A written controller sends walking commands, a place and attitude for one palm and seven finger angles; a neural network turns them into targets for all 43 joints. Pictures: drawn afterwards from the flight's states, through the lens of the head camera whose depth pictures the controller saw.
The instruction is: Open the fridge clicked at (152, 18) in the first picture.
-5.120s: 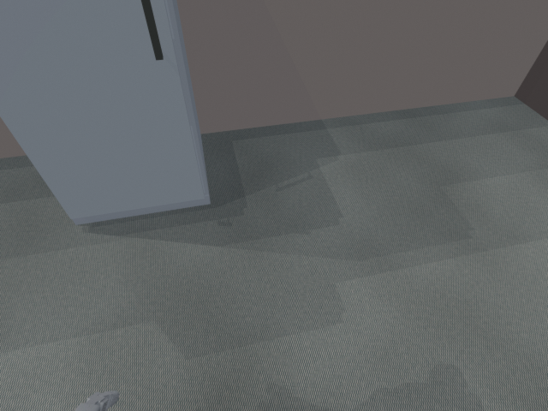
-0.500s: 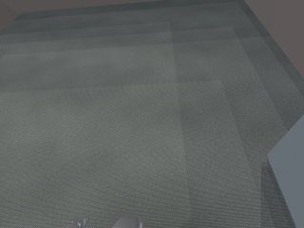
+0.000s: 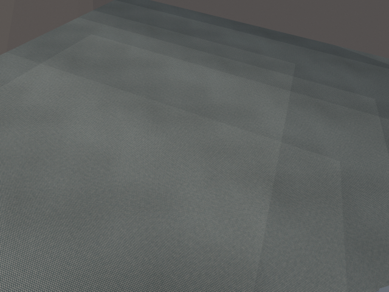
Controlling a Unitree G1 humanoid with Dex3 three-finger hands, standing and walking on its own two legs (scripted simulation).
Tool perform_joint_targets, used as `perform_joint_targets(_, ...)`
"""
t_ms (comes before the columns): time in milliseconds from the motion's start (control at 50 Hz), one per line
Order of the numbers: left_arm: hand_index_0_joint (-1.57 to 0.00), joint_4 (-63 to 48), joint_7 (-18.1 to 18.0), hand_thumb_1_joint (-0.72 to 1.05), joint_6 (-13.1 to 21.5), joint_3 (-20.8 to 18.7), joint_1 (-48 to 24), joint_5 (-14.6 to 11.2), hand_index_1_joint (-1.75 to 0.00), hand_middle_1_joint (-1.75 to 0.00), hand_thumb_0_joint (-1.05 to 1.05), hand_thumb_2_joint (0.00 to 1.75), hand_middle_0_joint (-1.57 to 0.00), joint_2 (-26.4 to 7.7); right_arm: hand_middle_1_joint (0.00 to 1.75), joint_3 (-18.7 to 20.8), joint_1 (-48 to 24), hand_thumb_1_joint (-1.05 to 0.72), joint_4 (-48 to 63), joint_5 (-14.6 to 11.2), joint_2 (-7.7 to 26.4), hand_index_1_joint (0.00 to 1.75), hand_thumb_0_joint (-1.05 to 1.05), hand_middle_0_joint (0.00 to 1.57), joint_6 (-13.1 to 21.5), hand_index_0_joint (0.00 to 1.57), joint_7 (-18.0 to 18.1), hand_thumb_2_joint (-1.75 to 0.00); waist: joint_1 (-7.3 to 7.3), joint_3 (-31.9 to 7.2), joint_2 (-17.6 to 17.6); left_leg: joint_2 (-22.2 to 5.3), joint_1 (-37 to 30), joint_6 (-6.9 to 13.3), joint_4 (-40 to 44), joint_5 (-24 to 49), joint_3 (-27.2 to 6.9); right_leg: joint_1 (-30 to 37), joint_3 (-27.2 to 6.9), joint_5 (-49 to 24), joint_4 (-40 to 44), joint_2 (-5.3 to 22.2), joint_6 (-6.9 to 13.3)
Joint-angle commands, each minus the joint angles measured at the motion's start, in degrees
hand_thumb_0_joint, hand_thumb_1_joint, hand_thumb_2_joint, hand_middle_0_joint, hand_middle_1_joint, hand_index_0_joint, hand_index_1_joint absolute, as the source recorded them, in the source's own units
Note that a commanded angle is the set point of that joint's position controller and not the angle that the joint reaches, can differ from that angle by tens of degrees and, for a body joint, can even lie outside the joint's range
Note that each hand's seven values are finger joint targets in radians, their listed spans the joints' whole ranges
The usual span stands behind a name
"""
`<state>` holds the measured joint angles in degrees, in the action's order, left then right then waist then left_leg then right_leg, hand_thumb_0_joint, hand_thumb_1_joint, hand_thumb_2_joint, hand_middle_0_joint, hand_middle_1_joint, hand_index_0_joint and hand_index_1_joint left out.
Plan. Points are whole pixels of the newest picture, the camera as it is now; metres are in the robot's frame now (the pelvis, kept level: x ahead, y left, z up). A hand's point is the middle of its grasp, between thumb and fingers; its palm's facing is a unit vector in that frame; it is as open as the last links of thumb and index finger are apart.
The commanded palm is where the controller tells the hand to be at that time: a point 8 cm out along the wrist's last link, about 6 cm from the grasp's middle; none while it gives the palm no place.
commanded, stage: walk to a spot facing it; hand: right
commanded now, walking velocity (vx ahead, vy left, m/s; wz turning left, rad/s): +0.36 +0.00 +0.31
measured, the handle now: out of the picture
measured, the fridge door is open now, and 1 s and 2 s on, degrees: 0 0 0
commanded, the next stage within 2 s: turn to face it in 0.28 s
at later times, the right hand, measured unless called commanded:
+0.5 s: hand (286, 274) +0.23 -0.24 -0.18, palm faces -0.12 +0.98 -0.18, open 7.4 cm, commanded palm none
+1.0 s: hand (267, 226) +0.33 -0.19 -0.14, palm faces +0.11 +0.96 -0.25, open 7.3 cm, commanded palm none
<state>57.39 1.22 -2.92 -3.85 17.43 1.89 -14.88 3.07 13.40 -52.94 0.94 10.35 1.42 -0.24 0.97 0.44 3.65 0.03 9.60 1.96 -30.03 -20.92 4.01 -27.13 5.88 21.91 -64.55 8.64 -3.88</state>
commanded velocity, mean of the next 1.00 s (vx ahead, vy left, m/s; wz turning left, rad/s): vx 0.09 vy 0.00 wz -0.26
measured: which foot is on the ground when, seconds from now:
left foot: down 0.00-0.34, up 0.36-0.80, down 0.82-1.00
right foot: up 0.00-0.30, down 0.32-0.82, up 0.84-1.00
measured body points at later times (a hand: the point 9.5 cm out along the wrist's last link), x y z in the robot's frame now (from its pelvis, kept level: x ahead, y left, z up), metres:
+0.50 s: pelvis +0.19 -0.05 +0.00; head +0.22 -0.07 +0.45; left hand +0.23 +0.19 -0.13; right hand +0.24 -0.29 -0.17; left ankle +0.11 +0.08 -0.64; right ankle +0.25 -0.12 -0.73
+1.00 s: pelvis +0.24 -0.01 +0.01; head +0.26 +0.03 +0.46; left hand +0.26 +0.23 -0.16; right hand +0.32 -0.24 -0.12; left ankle +0.24 +0.09 -0.73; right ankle +0.21 -0.14 -0.64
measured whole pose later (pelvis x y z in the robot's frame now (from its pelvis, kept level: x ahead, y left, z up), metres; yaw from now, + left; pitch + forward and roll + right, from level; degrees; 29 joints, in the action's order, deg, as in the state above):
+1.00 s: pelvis +0.24 -0.01 +0.01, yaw -5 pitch +0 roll -2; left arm 57.8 1.1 -3.9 -4.9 16.5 1.1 -11.6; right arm 2.1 9.4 -53.5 0.8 7.1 0.5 2.2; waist 2.7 2.1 2.7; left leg -5.1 11.8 1.6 -28.2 -16.2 11.6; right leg -29.3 2.5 23.1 -65.5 1.8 -3.7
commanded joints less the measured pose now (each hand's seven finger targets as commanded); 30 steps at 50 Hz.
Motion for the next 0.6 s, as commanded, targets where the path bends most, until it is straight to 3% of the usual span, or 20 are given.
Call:
perform_joint_targets(0, -0.20, -6.9, 0.0, 0.90, 3.7, -0.7, -5.6, 0.1, -0.30, -0.30, 0.00, 0.90, -0.20, -2.4, 0.30, 2.0, 4.7, -0.90, -0.1, 0.1, 10.0, 0.30, 0.00, 0.20, 2.1, 0.20, 0.5, -0.90, -0.91, 5.1, -10.9, -12.6, -4.7, 6.4, 16.2, 22.2, -12.9, -12.1, -1.5, -6.4, 3.0, 0.6, -1.7)
perform_joint_targets(120, -0.20, -9.2, 0.4, 0.90, 4.3, -0.1, -12.6, -0.4, -0.30, -0.30, 0.00, 0.90, -0.20, -1.0, 0.30, 1.5, 9.9, -0.90, -3.5, 0.2, 9.3, 0.30, 0.00, 0.20, 2.8, 0.20, 1.0, -0.90, -2.70, 5.5, -11.0, -11.8, -9.1, 7.1, 15.2, 30.3, -13.1, -13.4, -0.3, -10.5, 12.1, -1.0, -1.0)
perform_joint_targets(160, -0.20, -9.9, 0.6, 0.90, 4.7, 0.2, -15.2, -0.6, -0.30, -0.30, 0.00, 0.90, -0.20, -0.3, 0.30, 1.4, 10.9, -0.90, -4.4, 0.4, 8.9, 0.30, 0.00, 0.20, 2.7, 0.20, 1.3, -0.90, -3.44, 5.8, -11.9, -11.8, -9.2, 6.6, 14.7, 32.2, -13.4, -10.9, 0.3, -10.8, 16.8, -1.9, -0.3)
perform_joint_targets(200, -0.20, -10.2, 0.5, 0.90, 5.2, 0.5, -15.8, -0.8, -0.30, -0.30, 0.00, 0.90, -0.20, 0.0, 0.30, 1.4, 10.4, -0.90, -4.8, 0.4, 9.4, 0.30, 0.00, 0.20, 2.5, 0.20, 1.5, -0.90, -3.03, 5.8, -12.6, -11.7, -8.4, 5.9, 13.1, 36.1, -13.1, -6.0, 1.0, -10.5, 22.6, -3.1, 0.8)
perform_joint_targets(220, -0.20, -9.8, 0.3, 0.90, 5.4, 0.4, -14.7, -0.8, -0.30, -0.30, 0.00, 0.90, -0.20, -0.3, 0.30, 1.5, 10.0, -0.90, -5.0, 0.4, 9.6, 0.30, 0.00, 0.20, 2.5, 0.20, 1.6, -0.90, -2.39, 5.1, -12.1, -11.7, -7.6, 5.7, 10.9, 40.0, -13.3, -1.6, 1.5, -9.7, 25.1, -4.2, 1.4)
perform_joint_targets(240, -0.20, -8.8, -0.2, 0.90, 5.8, 0.2, -11.1, -0.8, -0.30, -0.30, 0.00, 0.90, -0.20, -1.1, 0.30, 1.7, 9.4, -0.90, -4.9, 0.4, 10.1, 0.30, 0.00, 0.20, 2.4, 0.20, 1.6, -0.90, -0.56, 3.1, -11.7, -11.1, -7.0, 5.3, 6.5, 45.3, -13.0, 4.5, 2.3, -9.4, 28.1, -5.9, 2.1)
perform_joint_targets(260, -0.20, -6.3, -0.9, 0.90, 6.1, -0.4, -3.8, -0.5, -0.30, -0.30, 0.00, 0.90, -0.20, -2.4, 0.30, 1.8, 8.5, -0.90, -5.0, 0.3, 10.0, 0.30, 0.00, 0.20, 2.5, 0.20, 1.7, -0.90, 2.72, -0.4, -10.4, -9.4, -4.7, 3.9, -1.2, 47.4, -11.9, 14.4, 2.5, -12.7, 32.8, -7.1, 2.6)
perform_joint_targets(280, -0.20, -3.7, -1.6, 0.90, 6.4, -1.1, 5.5, -0.1, -0.30, -0.30, 0.00, 0.90, -0.20, -5.8, 0.30, 2.0, 8.4, -0.90, -4.6, -0.3, 9.1, 0.30, 0.00, 0.20, 2.5, 0.20, 1.5, -0.90, 6.20, -6.4, -6.5, -6.7, 1.4, 2.1, -12.4, 39.6, -10.4, 28.7, 0.0, -18.0, 35.0, -3.6, 3.3)
perform_joint_targets(300, -0.20, -2.1, -2.2, 0.90, 6.8, -2.8, 12.5, 0.7, -0.30, -0.30, 0.00, 0.90, -0.20, -13.3, 0.30, 2.0, 11.4, -0.90, -3.9, -1.3, 6.0, 0.30, 0.00, 0.20, 2.0, 0.20, 0.8, -0.90, 7.53, -15.4, 9.6, 2.1, 14.7, -1.1, -31.0, 9.2, -3.4, 43.1, -20.7, -24.6, 35.5, 14.3, 8.9)
perform_joint_targets(320, -0.20, -1.6, -2.3, 0.90, 6.3, -2.4, 14.3, -0.1, -0.30, -0.30, 0.00, 0.90, -0.20, -14.5, 0.30, 1.4, 11.1, -0.90, -2.8, -1.3, 5.0, 0.30, 0.00, 0.20, 2.2, 0.20, 0.6, -0.90, 6.60, -17.5, 14.2, 3.4, 20.8, -0.9, -46.1, -13.2, -6.3, 43.0, -31.9, -27.7, 42.8, 22.9, 13.5)
perform_joint_targets(340, -0.20, -2.4, -2.3, 0.90, 6.1, -1.6, 8.2, -0.6, -0.30, -0.30, 0.00, 0.90, -0.20, -11.1, 0.30, 1.7, 9.5, -0.90, -3.1, -0.9, 6.1, 0.30, 0.00, 0.20, 1.6, 0.20, 0.7, -0.90, 4.38, -11.6, 8.7, -0.9, 22.2, -0.5, -50.5, -10.3, -8.5, 34.6, -27.5, -19.0, 46.0, 22.5, 13.9)
perform_joint_targets(360, -0.20, -4.0, -2.5, 0.90, 6.3, -0.9, 3.0, -0.8, -0.30, -0.30, 0.00, 0.90, -0.20, -7.6, 0.30, 1.2, 5.7, -0.90, -2.8, -0.6, 4.8, 0.30, 0.00, 0.20, 1.2, 0.20, 0.3, -0.90, 3.56, -4.1, 5.8, -3.2, 24.3, -1.3, -51.2, -5.9, -6.7, 25.1, -23.4, -17.5, 47.9, 20.4, 13.3)
perform_joint_targets(380, -0.20, -4.3, -2.6, 0.90, 6.6, 0.2, 0.0, -0.4, -0.30, -0.30, 0.00, 0.90, -0.20, -4.6, 0.30, 1.5, 4.7, -0.90, -3.2, 0.1, 4.1, 0.30, 0.00, 0.20, 1.0, 0.20, -0.2, -0.90, 1.96, 0.4, 4.2, -4.5, 22.9, -1.7, -49.2, -2.7, -6.3, 18.2, -18.6, -17.9, 49.0, 16.6, 12.1)
perform_joint_targets(400, -0.20, -3.7, -2.7, 0.90, 6.9, 1.1, -0.8, -0.3, -0.30, -0.30, 0.00, 0.90, -0.20, -2.1, 0.30, 1.5, 5.2, -0.90, -4.0, 0.4, 3.1, 0.30, 0.00, 0.20, 0.4, 0.20, -0.4, -0.90, 0.61, 2.9, 4.0, -5.1, 20.0, -2.0, -46.5, -1.0, -5.8, 12.7, -14.8, -21.5, 49.7, 13.8, 11.4)
perform_joint_targets(440, -0.20, -2.4, -2.7, 0.90, 7.2, 1.8, -1.9, -0.6, -0.30, -0.30, 0.00, 0.90, -0.20, -0.2, 0.30, 0.6, 9.5, -0.90, -5.8, 0.4, 0.2, 0.30, 0.00, 0.20, -0.8, 0.20, 0.1, -0.90, -2.09, 1.8, 4.7, -5.2, 14.0, -2.7, -39.1, 0.4, -4.1, 7.9, -6.4, -29.3, 49.2, 9.1, 10.7)
perform_joint_targets(480, -0.20, -1.8, -2.7, 0.90, 7.1, 1.6, -2.7, -1.0, -0.30, -0.30, 0.00, 0.90, -0.20, -0.2, 0.30, 0.2, 11.4, -0.90, -6.7, 0.2, -0.5, 0.30, 0.00, 0.20, -1.5, 0.20, 0.4, -0.90, -3.50, -0.2, 5.1, -5.3, 11.5, -3.6, -33.0, 3.2, -2.2, 7.7, -3.8, -32.3, 49.6, 6.4, 10.9)
perform_joint_targets(520, -0.20, -1.0, -2.5, 0.90, 6.8, 1.0, -1.0, -0.9, -0.30, -0.30, 0.00, 0.90, -0.20, 0.3, 0.30, 0.3, 8.3, -0.90, -5.6, 0.4, -0.3, 0.30, 0.00, 0.20, -1.8, 0.20, 0.9, -0.90, -2.83, 0.0, 3.9, -5.1, 12.0, -4.5, -27.5, 5.1, -1.7, 9.1, -4.9, -34.9, 49.5, 5.8, 11.7)
perform_joint_targets(580, -0.20, -0.5, -2.3, 0.90, 5.7, 0.3, 0.9, -0.7, -0.30, -0.30, 0.00, 0.90, -0.20, -1.8, 0.30, 0.3, 2.2, -0.90, -3.0, 0.3, 0.8, 0.30, 0.00, 0.20, -2.0, 0.20, 1.4, -0.90, -1.35, -0.3, 2.3, -4.5, 13.1, -5.4, -21.1, 3.9, -1.2, 12.2, -8.9, -33.8, 48.5, 6.7, 13.2)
